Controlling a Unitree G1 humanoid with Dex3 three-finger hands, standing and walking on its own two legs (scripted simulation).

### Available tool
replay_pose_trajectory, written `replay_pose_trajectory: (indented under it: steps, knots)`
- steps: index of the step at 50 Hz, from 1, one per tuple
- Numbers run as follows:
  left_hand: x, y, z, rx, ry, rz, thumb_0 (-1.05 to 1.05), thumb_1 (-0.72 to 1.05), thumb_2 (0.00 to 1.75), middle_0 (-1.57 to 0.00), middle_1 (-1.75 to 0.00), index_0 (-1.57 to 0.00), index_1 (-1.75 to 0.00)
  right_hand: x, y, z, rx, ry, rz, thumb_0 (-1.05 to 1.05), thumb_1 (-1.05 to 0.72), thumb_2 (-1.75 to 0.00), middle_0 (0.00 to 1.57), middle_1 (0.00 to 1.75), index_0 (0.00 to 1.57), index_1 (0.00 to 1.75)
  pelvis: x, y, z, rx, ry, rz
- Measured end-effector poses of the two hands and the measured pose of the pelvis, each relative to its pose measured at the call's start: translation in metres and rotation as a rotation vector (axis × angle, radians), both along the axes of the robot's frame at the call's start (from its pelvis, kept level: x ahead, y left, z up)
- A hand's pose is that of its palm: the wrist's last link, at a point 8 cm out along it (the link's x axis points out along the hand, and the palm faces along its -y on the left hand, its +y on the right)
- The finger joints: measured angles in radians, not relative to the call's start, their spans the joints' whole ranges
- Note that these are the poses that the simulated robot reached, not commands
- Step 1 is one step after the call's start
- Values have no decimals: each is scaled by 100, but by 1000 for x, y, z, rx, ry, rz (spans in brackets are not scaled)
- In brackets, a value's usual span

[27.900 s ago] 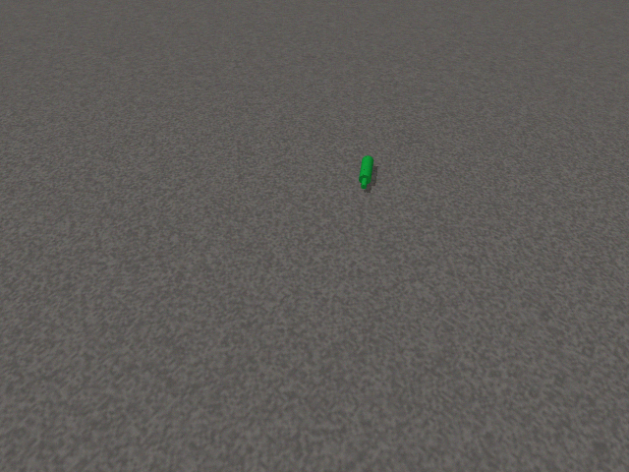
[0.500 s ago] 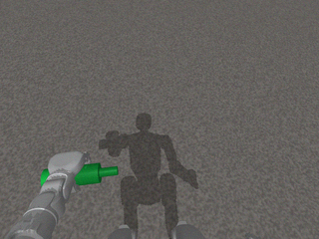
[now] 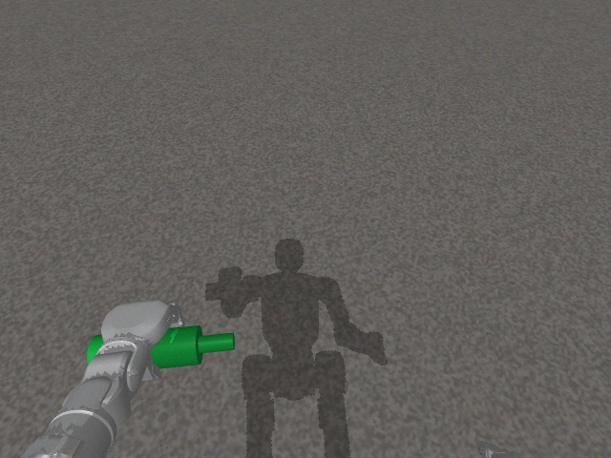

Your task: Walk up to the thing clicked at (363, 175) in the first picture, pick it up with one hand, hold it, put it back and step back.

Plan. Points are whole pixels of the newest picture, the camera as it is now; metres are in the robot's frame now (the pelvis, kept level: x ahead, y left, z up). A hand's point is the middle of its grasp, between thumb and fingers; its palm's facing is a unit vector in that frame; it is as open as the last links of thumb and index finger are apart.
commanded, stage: hold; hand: left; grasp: from above
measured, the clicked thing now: (166, 348) +0.31 +0.20 -0.11
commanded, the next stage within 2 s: crouch in 1.64 s
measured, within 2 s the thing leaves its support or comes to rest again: neither
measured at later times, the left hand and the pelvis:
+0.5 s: hand (143, 357) +0.28 +0.22 -0.06, palm faces -0.47 -0.05 -0.88, open 8.7 cm; pelvis -0.01 +0.00 +0.01, yaw +0 degrees
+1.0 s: hand (133, 362) +0.27 +0.22 -0.04, palm faces -0.46 -0.05 -0.88, open 8.7 cm; pelvis -0.02 +0.00 +0.02, yaw +0 degrees
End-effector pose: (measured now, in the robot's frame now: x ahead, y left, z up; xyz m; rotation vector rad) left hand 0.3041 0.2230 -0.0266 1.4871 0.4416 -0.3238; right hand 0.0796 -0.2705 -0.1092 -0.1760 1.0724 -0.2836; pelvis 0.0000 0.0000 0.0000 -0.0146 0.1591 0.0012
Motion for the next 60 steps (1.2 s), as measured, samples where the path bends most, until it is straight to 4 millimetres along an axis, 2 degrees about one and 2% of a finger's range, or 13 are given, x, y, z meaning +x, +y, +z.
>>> replay_pose_trajectory:
  steps: [14, 39, 60]
  knots:
    - [-5, -2, 18, 4, 2, -11, 0, 19, 37, -82, -34, -84, -35, 6, -1, 7, 19, -26, 6, 0, -90, -89, 20, 30, 20, 30, 1, -2, 7, 7, -38, -3]
    - [-30, -3, 37, 0, -1, -26, 0, 17, 38, -84, -34, -85, -35, 10, 4, 17, 29, -79, 32, 1, -90, -89, 20, 30, 20, 30, -17, -3, 15, 13, -105, -2]
    - [-28, -1, 53, -3, -3, -30, 0, 16, 41, -82, -38, -83, -39, 22, 12, 22, 43, -110, 48, 1, -91, -90, 20, 30, 20, 30, -18, -2, 20, 13, -131, -3]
